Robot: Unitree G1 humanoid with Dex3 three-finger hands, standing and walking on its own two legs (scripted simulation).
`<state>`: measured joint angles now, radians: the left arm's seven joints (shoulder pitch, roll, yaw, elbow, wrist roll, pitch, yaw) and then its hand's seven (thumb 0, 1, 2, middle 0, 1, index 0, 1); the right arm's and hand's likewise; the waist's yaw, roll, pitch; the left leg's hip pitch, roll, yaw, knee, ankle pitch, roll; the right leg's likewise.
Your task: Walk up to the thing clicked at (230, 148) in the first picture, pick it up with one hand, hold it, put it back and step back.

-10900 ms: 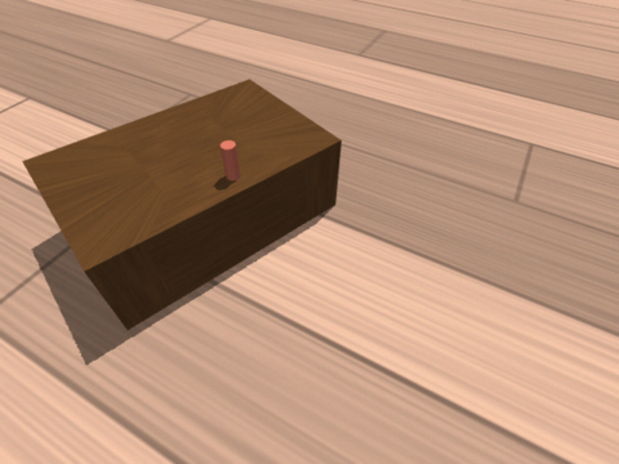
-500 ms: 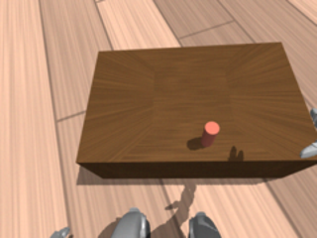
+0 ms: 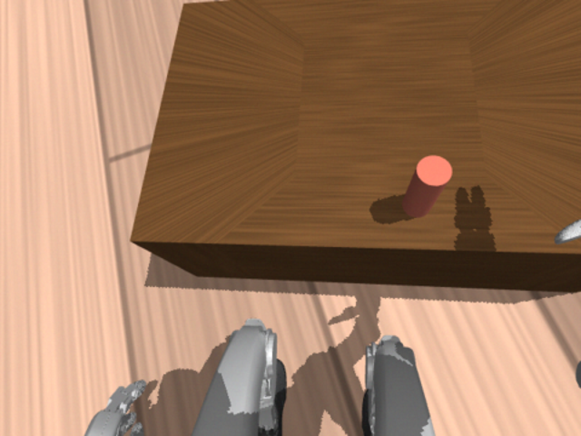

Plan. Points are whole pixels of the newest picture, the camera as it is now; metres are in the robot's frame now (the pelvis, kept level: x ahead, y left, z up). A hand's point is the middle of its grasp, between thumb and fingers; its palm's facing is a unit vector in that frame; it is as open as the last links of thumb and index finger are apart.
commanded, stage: approach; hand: right
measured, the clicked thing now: (424, 189) +0.50 -0.17 -0.15
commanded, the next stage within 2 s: close in in 0.16 s
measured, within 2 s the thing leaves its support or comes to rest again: neither
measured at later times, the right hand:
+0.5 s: hand (459, 208) +0.47 -0.23 -0.17, palm faces +0.03 +1.00 +0.00, open 17.1 cm
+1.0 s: hand (431, 199) +0.48 -0.18 -0.17, palm faces +0.05 +1.00 -0.02, open 17.1 cm
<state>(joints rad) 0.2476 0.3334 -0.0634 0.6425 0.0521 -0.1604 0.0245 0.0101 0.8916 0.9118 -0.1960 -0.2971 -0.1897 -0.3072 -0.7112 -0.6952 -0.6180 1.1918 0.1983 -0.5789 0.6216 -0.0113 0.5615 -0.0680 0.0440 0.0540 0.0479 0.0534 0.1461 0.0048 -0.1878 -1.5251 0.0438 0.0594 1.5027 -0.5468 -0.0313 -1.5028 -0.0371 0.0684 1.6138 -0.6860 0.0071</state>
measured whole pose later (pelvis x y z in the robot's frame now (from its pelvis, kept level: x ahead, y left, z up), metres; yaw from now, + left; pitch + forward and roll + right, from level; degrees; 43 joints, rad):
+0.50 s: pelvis -0.07 +0.00 -0.18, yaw +1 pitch +34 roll +7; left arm 0.21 0.30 -0.07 0.68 0.09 -0.07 -0.05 0.01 0.91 0.89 -0.20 -0.30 -0.20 -0.30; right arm -0.97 -0.59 -0.54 1.13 0.04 -0.49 0.35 -0.01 0.44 -0.04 0.07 0.04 0.06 0.04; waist 0.19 -0.03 -0.11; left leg -2.12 0.07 0.04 2.06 -0.53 -0.04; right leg -2.11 0.01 0.10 2.20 -0.69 0.00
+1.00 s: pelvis -0.05 +0.00 -0.16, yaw -1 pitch +37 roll +4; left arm 0.22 0.30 -0.03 0.62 0.08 -0.02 -0.06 0.01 0.90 0.91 -0.20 -0.30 -0.20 -0.30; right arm -0.94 -0.44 -0.43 1.02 0.03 -0.47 0.18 -0.01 0.43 -0.05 0.07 0.04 0.05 0.04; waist 0.18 -0.04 -0.13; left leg -2.10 0.09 0.01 2.04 -0.58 -0.03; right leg -2.07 0.02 0.07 2.14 -0.72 0.01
